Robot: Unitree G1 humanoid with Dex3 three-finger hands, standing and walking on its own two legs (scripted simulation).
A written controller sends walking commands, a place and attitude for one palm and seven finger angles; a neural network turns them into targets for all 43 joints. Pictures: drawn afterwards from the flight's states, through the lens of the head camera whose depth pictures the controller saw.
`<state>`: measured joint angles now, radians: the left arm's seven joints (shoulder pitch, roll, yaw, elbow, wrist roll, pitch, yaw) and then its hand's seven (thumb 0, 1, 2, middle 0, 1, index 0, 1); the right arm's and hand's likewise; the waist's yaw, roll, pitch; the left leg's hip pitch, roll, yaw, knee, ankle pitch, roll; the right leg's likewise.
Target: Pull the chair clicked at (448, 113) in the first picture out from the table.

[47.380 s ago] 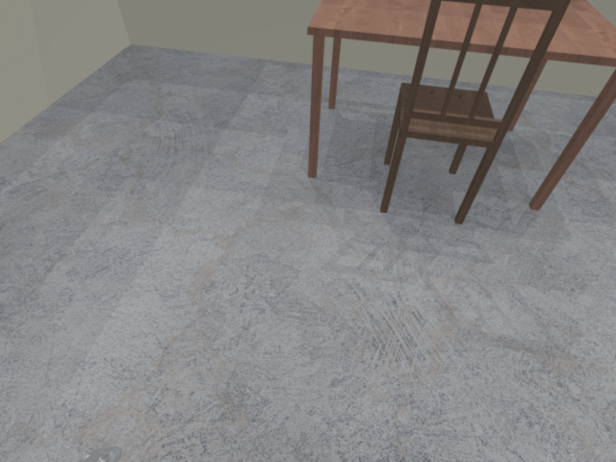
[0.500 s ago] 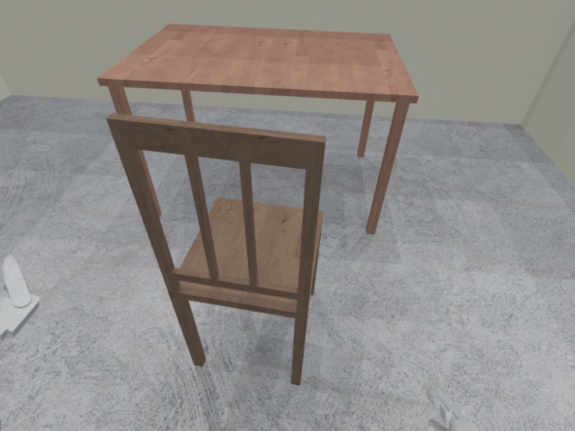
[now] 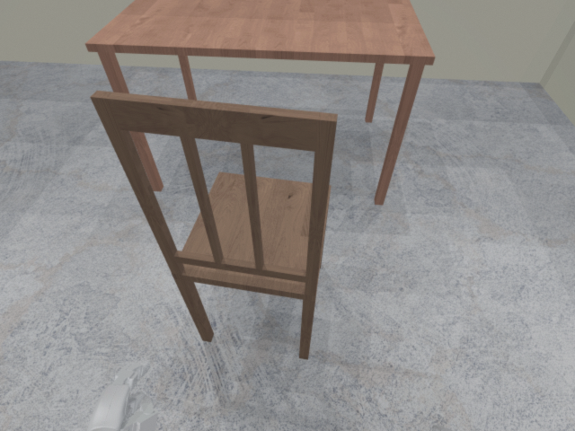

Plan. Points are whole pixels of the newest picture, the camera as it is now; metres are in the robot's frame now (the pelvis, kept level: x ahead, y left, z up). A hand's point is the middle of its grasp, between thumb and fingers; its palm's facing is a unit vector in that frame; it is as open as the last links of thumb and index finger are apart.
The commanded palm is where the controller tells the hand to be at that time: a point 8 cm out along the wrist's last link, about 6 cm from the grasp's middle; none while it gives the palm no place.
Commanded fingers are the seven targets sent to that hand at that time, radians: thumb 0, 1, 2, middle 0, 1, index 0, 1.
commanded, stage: let the arm hang, fingers relaxed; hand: left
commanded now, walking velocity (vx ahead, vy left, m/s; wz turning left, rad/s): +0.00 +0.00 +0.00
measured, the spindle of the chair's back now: (205, 208) +0.53 +0.19 -0.04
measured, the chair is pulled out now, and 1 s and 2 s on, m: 0.58 0.58 0.58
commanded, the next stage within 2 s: look to check the result in 0.90 s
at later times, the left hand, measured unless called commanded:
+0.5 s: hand out of the picture +0.01 +0.19 -0.16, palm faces +0.02 -0.97 -0.26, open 7.3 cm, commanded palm none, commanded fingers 0.00 0.90 0.90 -0.20 -0.30 -0.20 -0.30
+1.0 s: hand out of the picture -0.01 +0.14 -0.17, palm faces +0.04 -0.99 -0.16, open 7.4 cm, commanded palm none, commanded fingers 0.00 0.90 0.90 -0.20 -0.30 -0.20 -0.30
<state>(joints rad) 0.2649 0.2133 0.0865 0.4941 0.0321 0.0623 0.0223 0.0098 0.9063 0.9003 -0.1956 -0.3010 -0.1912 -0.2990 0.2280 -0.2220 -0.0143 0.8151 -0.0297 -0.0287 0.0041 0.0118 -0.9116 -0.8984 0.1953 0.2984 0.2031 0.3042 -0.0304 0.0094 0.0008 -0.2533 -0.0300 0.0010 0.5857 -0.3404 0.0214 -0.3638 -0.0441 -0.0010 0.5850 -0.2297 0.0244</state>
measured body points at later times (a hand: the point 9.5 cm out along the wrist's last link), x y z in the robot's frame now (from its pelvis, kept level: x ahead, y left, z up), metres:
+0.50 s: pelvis +0.01 -0.01 +0.01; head +0.01 -0.02 +0.46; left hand +0.01 +0.24 -0.14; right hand -0.01 -0.21 -0.15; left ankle -0.02 +0.11 -0.73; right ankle +0.05 -0.14 -0.73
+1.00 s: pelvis +0.01 -0.02 +0.01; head +0.02 -0.02 +0.46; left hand -0.01 +0.19 -0.15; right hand -0.04 -0.21 -0.15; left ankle -0.02 +0.11 -0.73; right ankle +0.05 -0.14 -0.73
